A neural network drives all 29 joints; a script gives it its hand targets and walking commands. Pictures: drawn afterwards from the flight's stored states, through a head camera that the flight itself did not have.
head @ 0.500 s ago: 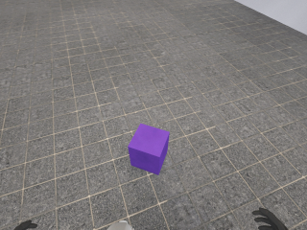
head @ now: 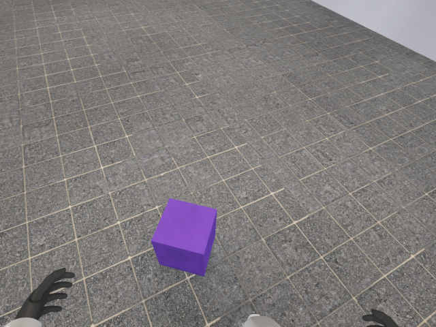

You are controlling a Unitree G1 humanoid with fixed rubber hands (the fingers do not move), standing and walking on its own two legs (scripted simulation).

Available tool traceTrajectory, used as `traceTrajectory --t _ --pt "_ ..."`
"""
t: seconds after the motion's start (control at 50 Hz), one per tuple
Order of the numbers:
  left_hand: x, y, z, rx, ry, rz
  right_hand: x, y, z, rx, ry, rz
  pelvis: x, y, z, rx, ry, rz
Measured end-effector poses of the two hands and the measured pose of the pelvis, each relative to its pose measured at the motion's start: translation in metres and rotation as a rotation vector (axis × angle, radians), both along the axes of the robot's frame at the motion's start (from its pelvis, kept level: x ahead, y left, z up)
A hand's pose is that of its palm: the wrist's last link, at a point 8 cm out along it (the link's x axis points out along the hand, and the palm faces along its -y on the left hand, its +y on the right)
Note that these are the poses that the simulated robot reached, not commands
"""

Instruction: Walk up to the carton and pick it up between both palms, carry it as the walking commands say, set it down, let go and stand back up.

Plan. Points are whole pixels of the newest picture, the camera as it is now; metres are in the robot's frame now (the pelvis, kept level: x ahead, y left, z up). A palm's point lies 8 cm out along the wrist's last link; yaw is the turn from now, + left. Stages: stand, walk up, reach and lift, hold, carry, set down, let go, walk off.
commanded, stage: walk up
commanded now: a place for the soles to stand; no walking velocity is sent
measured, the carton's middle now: (187, 237) +0.57 +0.08 -0.62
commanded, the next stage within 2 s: none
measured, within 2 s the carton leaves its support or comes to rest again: neither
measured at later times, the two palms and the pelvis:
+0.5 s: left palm out of the picture +0.13 +0.33 -0.05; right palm (404, 315) +0.15 -0.34 -0.04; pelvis +0.02 +0.00 +0.03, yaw +0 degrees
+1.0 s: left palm out of the picture +0.23 +0.43 -0.02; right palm out of the picture +0.09 -0.23 -0.06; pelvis +0.06 +0.11 +0.00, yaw -10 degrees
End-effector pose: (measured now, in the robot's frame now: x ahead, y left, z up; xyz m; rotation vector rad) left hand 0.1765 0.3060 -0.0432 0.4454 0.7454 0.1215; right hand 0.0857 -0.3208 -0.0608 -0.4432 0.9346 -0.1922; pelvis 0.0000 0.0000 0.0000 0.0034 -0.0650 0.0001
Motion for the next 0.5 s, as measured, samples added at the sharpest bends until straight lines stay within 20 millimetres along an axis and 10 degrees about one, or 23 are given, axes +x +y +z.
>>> traceTrajectory --t 0.2,0.5 --pt "0.032 0.001 0.019 0.012 -0.010 0.033 0.057 -0.007 0.009 0.006 -0.047 0.019 0.019 -0.005 0.014 0.007 0.014 0.012" --pt "-0.047 0.022 -0.006 0.038 0.203 0.174 0.062 -0.016 0.017 -0.005 0.016 0.004 0.016 -0.003 0.026 0.001 0.022 0.003"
